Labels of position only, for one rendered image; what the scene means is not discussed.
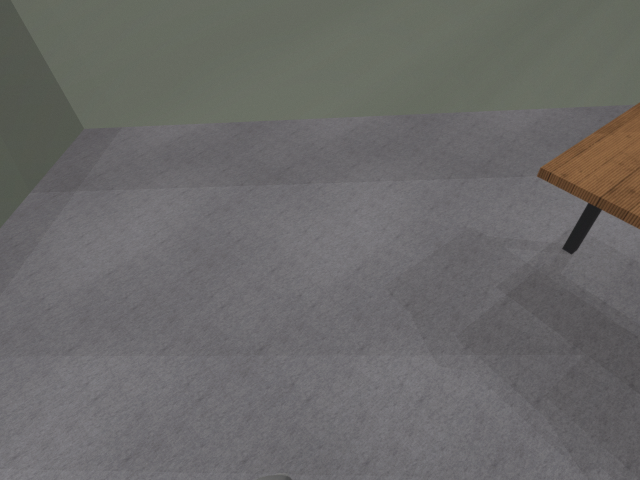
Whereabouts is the table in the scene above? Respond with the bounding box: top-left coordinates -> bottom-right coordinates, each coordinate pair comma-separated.
537,103 -> 640,254

